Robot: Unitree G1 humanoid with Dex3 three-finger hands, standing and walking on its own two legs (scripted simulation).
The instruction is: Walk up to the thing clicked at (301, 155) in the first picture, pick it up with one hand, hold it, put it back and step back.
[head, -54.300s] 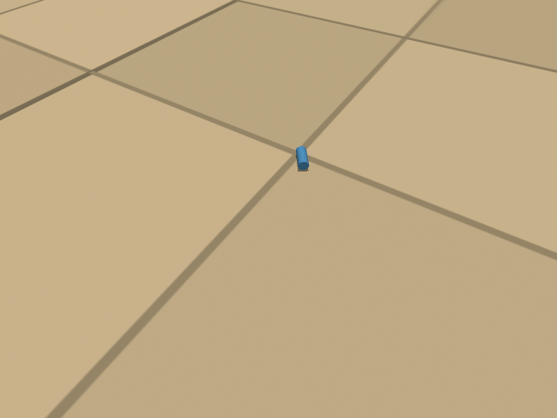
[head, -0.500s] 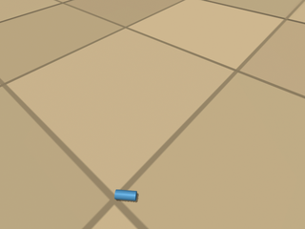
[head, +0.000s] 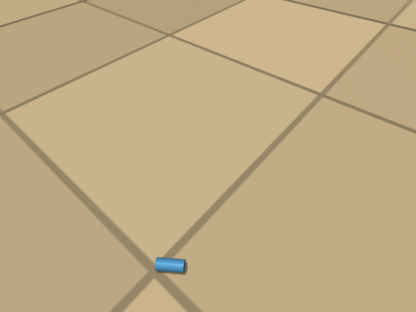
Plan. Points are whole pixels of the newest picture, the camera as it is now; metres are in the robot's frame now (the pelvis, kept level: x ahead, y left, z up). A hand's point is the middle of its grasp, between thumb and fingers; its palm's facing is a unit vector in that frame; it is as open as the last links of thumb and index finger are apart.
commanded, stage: stand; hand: left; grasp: from above
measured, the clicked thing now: (170, 264) +0.45 +0.22 -0.75
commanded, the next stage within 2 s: step back in 0.60 s
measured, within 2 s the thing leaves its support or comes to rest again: neither
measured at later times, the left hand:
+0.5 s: hand out of the picture +0.07 +0.25 -0.16, palm faces +0.01 -0.94 -0.34, open 7.4 cm
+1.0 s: hand out of the picture +0.10 +0.31 -0.18, palm faces +0.00 -0.93 -0.37, open 7.4 cm
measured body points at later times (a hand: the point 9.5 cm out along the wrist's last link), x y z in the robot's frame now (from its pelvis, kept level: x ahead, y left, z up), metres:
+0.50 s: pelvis +0.00 +0.00 +0.00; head +0.01 -0.01 +0.45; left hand +0.07 +0.29 -0.13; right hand +0.07 -0.30 -0.14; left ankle +0.00 +0.14 -0.75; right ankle -0.02 -0.13 -0.75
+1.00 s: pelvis -0.06 +0.05 -0.02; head +0.02 +0.07 +0.42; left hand +0.09 +0.36 -0.16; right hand +0.01 -0.28 -0.13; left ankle -0.04 +0.14 -0.75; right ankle -0.05 -0.11 -0.70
